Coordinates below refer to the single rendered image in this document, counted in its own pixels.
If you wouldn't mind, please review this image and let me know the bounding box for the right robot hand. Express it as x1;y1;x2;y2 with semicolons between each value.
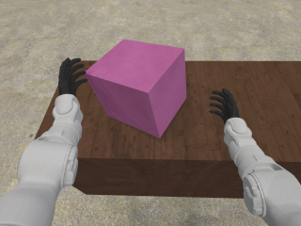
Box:
209;89;240;124

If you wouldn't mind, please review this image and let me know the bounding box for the left robot hand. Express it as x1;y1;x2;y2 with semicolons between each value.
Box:
58;57;87;97

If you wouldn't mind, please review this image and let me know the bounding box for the robot right upper arm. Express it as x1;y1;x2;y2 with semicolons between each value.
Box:
243;169;301;226

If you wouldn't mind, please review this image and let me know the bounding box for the carton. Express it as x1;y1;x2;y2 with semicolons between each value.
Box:
85;39;187;138

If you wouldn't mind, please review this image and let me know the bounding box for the pedestal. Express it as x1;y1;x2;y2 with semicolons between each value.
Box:
34;60;301;199

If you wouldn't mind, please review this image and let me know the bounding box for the left robot forearm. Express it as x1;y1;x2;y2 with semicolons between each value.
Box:
17;94;84;182

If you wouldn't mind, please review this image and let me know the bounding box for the right robot forearm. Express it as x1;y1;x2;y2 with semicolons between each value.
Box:
224;117;301;188

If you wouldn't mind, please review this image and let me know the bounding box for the robot left upper arm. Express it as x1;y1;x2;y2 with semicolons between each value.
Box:
0;139;78;226

